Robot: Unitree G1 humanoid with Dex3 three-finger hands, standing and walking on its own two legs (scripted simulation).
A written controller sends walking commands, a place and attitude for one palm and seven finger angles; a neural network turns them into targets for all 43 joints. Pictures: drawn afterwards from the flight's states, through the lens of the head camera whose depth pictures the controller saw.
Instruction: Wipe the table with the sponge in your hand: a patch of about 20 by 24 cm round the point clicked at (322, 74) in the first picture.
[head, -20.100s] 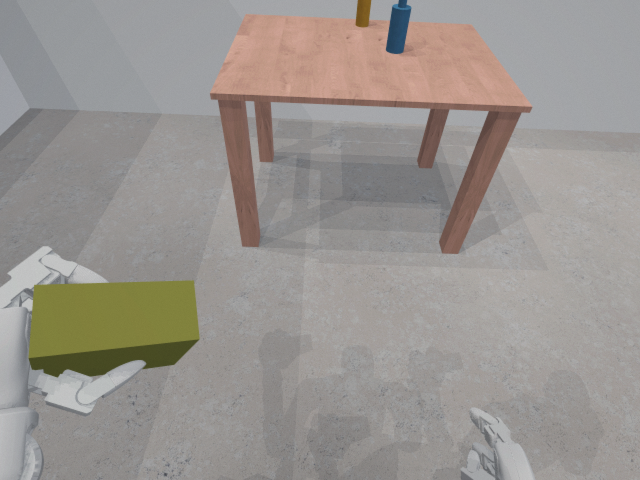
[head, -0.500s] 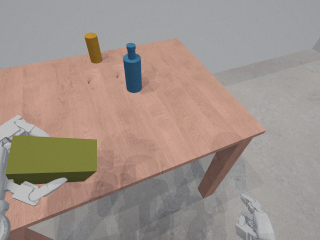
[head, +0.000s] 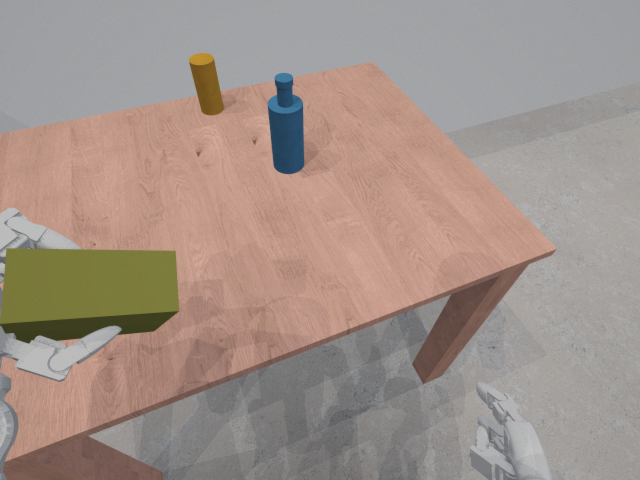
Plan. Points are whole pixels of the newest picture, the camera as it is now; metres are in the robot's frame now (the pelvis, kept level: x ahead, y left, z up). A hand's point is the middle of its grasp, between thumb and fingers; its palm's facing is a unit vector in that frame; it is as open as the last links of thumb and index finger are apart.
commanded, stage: come to a stop and stand still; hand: left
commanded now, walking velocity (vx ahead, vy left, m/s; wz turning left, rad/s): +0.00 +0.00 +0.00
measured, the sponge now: (119, 296) +0.25 +0.23 +0.14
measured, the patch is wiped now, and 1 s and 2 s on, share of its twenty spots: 0.00 0.00 0.00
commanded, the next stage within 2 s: look again from close up in 0.62 s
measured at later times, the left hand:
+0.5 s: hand out of the picture +0.22 +0.32 +0.16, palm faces +0.38 -0.85 -0.36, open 10.1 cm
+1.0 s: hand (27, 323) +0.21 +0.28 +0.16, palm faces +0.37 -0.84 -0.39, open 10.1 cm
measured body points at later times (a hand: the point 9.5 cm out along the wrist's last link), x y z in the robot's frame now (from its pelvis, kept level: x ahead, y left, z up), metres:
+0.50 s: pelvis +0.00 +0.07 +0.00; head +0.03 +0.10 +0.45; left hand +0.19 +0.36 +0.18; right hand +0.20 -0.13 -0.06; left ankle +0.03 +0.12 -0.74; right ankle +0.02 -0.09 -0.74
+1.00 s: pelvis +0.00 +0.04 +0.00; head +0.02 +0.05 +0.45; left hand +0.18 +0.33 +0.18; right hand +0.18 -0.19 -0.07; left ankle +0.03 +0.12 -0.74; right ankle +0.02 -0.09 -0.74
